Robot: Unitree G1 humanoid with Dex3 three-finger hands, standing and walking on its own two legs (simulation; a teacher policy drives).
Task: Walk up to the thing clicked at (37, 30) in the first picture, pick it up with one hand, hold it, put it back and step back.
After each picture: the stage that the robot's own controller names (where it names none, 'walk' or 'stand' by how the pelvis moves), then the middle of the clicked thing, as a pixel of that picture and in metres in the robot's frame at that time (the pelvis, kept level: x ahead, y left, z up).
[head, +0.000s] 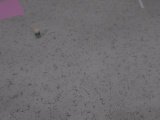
stand; (37, 33) +1.53 +0.52 -0.72
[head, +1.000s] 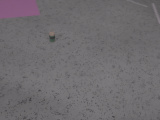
walk; (52, 37) +1.47 +0.24 -0.71
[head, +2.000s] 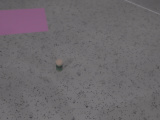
walk; (59, 65) +0.96 +0.17 -0.71
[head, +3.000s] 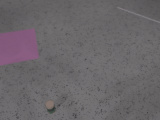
walk; (50, 107) +0.56 +0.22 -0.71
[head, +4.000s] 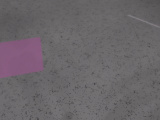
stand; out of the picture +0.39 +0.21 -0.72
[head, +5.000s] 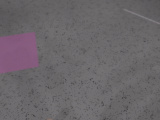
walk; out of the picture +0.38 +0.21 -0.72
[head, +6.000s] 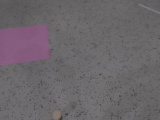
stand; (57, 116) +0.41 +0.19 -0.70
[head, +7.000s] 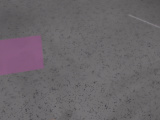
stand; out of the picture +0.40 +0.20 -0.71
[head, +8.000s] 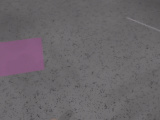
stand; out of the picture +0.43 +0.19 -0.73
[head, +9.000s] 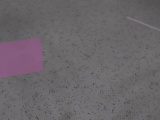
stand; out of the picture +0.41 +0.20 -0.73
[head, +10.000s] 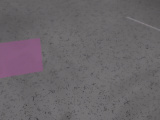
stand; out of the picture +0.41 +0.20 -0.73
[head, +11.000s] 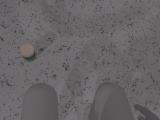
go down; (28, 53) +0.49 +0.22 -0.38
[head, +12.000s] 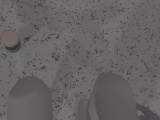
go down; (11, 42) +0.49 +0.24 -0.30
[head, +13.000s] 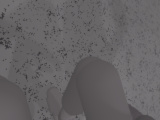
close in; out of the picture +0.48 +0.29 -0.23
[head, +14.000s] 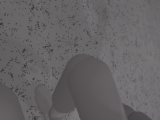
close; out of the picture +0.47 +0.30 -0.23
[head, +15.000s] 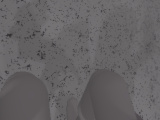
lift; out of the picture +0.41 +0.28 -0.14
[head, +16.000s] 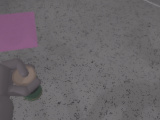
hold; (28, 84) +0.33 +0.18 +0.01
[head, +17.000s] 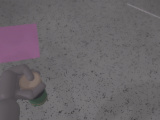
hold; (34, 89) +0.32 +0.16 -0.01
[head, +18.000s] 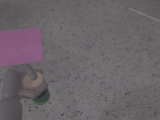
hold; (37, 88) +0.33 +0.16 -0.01
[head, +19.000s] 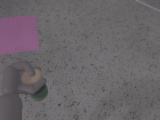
crouch; (35, 85) +0.35 +0.16 -0.04
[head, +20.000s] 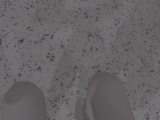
crouch; out of the picture +0.48 +0.25 -0.12
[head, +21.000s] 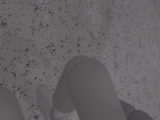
lower; out of the picture +0.45 +0.30 -0.24
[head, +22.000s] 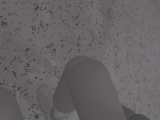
lower; out of the picture +0.45 +0.30 -0.24
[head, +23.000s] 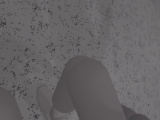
lower; out of the picture +0.45 +0.30 -0.24
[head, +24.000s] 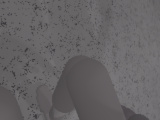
lower; out of the picture +0.45 +0.30 -0.24
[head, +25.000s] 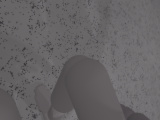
open; out of the picture +0.46 +0.30 -0.24
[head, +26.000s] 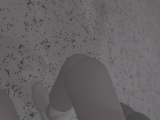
rise; out of the picture +0.44 +0.30 -0.24
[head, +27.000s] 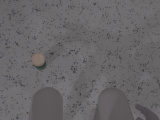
walk; (39, 62) +0.47 +0.21 -0.41
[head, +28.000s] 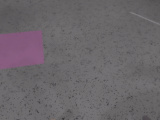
stand; out of the picture +0.40 +0.17 -0.66
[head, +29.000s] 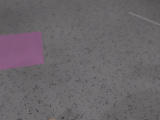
stand; out of the picture +0.42 +0.18 -0.67
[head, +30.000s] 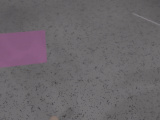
stand; out of the picture +0.42 +0.18 -0.68
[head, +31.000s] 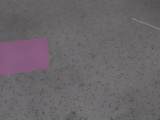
stand; out of the picture +0.43 +0.18 -0.72
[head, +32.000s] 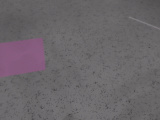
stand; out of the picture +0.40 +0.20 -0.73
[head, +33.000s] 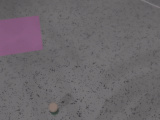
walk; (53, 109) +0.43 +0.19 -0.71
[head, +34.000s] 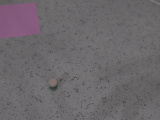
walk; (53, 84) +0.61 +0.17 -0.71
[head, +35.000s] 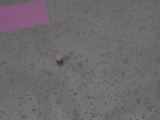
walk; (59, 60) +0.92 +0.27 -0.70
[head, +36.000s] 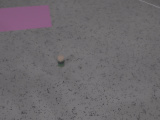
stand; (60, 61) +1.01 +0.18 -0.71
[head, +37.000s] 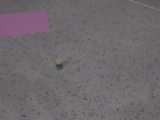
stand; (59, 64) +1.03 +0.20 -0.73
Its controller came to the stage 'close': yes
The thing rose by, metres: 0.69
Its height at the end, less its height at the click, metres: +0.00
